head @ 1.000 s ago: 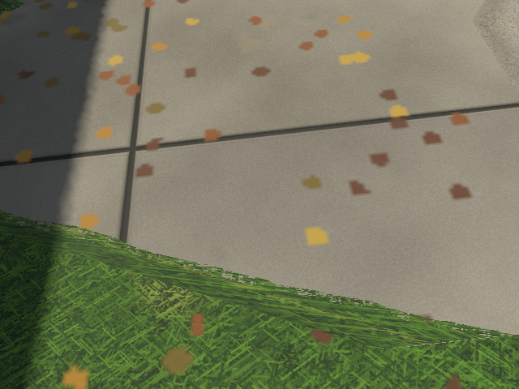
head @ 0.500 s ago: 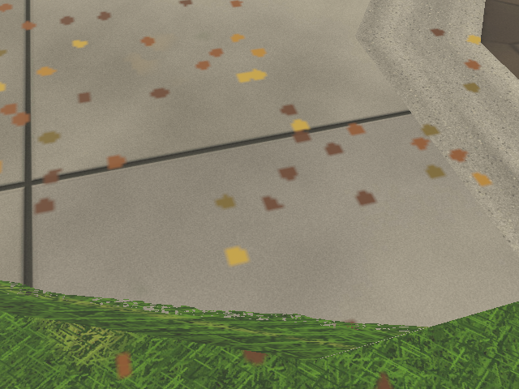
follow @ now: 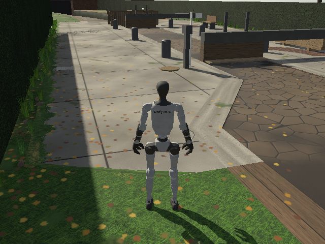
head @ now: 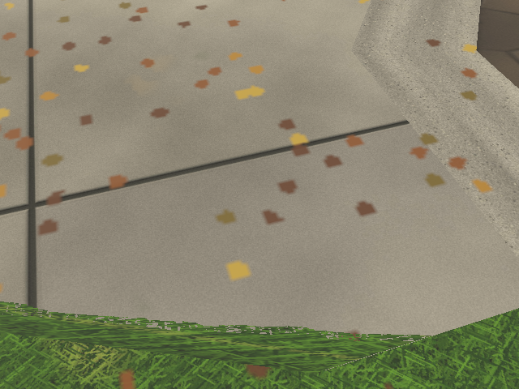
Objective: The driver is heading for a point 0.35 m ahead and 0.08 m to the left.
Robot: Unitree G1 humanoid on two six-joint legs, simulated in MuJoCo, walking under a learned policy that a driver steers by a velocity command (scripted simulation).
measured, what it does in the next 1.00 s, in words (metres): stands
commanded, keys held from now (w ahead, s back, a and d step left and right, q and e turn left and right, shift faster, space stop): no key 1.00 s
